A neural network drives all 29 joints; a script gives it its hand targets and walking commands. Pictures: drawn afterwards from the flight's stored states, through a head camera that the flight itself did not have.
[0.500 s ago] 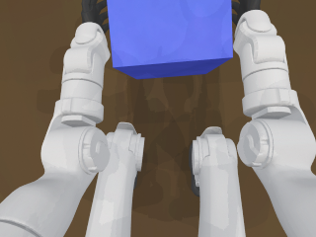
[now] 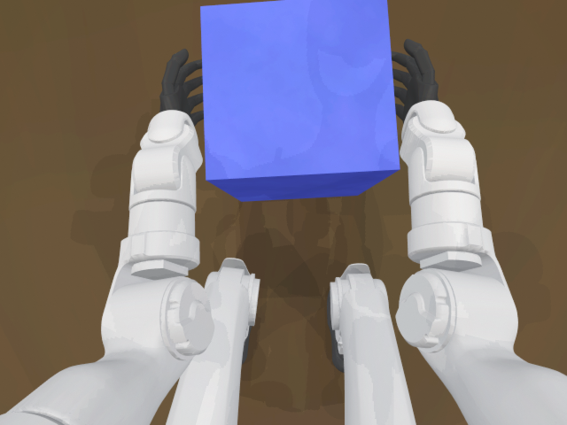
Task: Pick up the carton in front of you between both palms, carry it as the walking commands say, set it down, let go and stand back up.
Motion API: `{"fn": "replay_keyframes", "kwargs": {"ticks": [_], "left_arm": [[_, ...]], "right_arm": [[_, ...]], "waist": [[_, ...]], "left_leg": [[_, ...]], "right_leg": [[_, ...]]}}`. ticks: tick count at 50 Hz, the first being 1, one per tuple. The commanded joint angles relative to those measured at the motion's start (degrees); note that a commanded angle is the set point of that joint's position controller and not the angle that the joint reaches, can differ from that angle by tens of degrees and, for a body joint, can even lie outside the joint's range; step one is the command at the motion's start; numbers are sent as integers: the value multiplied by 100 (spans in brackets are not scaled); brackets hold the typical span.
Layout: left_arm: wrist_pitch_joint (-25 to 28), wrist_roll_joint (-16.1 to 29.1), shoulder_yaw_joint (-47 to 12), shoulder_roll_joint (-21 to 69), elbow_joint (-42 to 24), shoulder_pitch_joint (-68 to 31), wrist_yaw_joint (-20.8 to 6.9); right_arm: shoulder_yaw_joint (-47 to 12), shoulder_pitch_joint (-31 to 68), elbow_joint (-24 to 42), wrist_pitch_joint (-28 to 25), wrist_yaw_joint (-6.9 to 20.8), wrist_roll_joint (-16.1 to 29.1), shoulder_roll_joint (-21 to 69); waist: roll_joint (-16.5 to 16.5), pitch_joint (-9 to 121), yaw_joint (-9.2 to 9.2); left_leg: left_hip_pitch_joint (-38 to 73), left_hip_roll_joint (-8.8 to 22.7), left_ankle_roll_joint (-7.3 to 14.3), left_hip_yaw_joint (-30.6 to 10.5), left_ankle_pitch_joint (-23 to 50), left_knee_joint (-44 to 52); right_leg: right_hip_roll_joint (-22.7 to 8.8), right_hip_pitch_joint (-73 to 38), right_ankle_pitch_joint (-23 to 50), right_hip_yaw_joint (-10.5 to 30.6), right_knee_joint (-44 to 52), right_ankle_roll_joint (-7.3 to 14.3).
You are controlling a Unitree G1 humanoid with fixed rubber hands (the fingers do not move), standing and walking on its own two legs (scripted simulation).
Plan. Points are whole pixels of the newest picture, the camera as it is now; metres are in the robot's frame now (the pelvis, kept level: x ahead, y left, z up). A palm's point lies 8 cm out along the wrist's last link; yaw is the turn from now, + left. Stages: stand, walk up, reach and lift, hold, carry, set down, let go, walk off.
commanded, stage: reach and lift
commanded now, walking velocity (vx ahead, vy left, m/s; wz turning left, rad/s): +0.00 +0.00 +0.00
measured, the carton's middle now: (296, 122) +0.51 +0.01 -0.12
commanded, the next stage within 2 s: none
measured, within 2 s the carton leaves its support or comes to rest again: neither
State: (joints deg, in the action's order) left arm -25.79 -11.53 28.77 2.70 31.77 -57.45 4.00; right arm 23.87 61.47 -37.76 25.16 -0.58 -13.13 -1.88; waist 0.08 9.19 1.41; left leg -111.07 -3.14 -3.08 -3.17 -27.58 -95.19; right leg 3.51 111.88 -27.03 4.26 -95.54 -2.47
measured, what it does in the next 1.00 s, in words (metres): rises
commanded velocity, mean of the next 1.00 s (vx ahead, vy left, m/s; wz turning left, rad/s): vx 0.00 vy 0.00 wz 0.00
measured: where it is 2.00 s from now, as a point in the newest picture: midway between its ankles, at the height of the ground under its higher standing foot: (290, 340)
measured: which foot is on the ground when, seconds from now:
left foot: down 0.00-1.00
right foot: down 0.00-1.00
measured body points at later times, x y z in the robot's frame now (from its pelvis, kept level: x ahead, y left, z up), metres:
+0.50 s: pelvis +0.04 +0.00 +0.14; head +0.19 +0.00 +0.56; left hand +0.45 +0.16 +0.10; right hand +0.46 -0.15 +0.10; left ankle +0.10 +0.13 -0.48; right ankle +0.11 -0.13 -0.48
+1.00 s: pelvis +0.09 +0.01 +0.24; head +0.09 +0.01 +0.69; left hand +0.40 +0.16 +0.25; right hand +0.40 -0.15 +0.25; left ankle +0.10 +0.13 -0.48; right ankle +0.10 -0.13 -0.48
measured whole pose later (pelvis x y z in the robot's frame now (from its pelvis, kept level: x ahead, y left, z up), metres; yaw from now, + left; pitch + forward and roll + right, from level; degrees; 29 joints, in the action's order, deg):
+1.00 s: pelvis +0.09 +0.01 +0.24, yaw -1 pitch +5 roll +0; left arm -29.7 -13.1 16.5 9.2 23.2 -16.8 1.5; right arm 16.8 16.9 -23.2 29.2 -0.1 -14.1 8.9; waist 0.2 5.5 0.2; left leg -23.1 -1.2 -0.7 -4.1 -15.7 -34.1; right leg 0.9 23.2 -15.2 4.4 -33.7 -1.2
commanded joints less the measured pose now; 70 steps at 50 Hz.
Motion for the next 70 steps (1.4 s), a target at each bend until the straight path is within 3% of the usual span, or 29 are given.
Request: {"fn": "replay_keyframes", "kwargs": {"ticks": [1,15,31,40,50,55,60,70], "left_arm": [[114,1221,-3632,6103,113,-3997,-1733],[326,906,-3617,6374,418,-2330,-1727],[343,832,-4157,6613,71,-581,-1694],[133,818,-4392,6551,-188,439,-1687],[-442,972,-4851,6454,-925,1219,-1732],[-713,808,-4477,6253,-820,1343,-1774],[-732,635,-4091,6225,-630,881,-1857],[-722,760,-4324,6269,-878,521,-1909]], "right_arm": [[-3136,3332,-74,-76,1469,1206,6583],[-3094,1769,-134,-313,1309,867,6868],[-3665,172,430,-334,1383,890,7027],[-3854,-845,683,-109,1430,850,6952],[-4184,-1653,1517,475,1451,987,6734],[-3878,-1788,1478,758,1487,872,6554],[-3596,-1282,1296,798,1592,750,6516],[-3829,-971,1540,793,1577,848,6688]], "waist": [[-316,6488,75],[-181,4871,4],[-40,3631,-61],[-12,2566,-91],[25,1379,-160],[34,462,-162],[46,78,-124],[-32,666,-156]], "left_leg": [[3663,-680,86,842,1433,1131],[4852,-703,160,522,1298,2539],[7270,-505,239,112,1877,4375],[8697,-376,263,-59,2500,5580],[10071,-245,233,-99,2812,6823],[10132,-208,269,-84,2098,7271],[10025,-166,330,-37,1337,7365],[10358,-211,326,-11,1670,7346]], "right_leg": [[637,-4240,1479,-758,1189,71],[626,-5357,1346,-458,2630,130],[459,-7406,1826,-134,4421,225],[346,-8741,2416,-24,5595,242],[220,-10185,2738,-40,6847,216],[185,-10330,2061,-70,7243,261],[148,-10277,1361,-109,7328,295],[168,-10577,1689,-112,7330,234]]}}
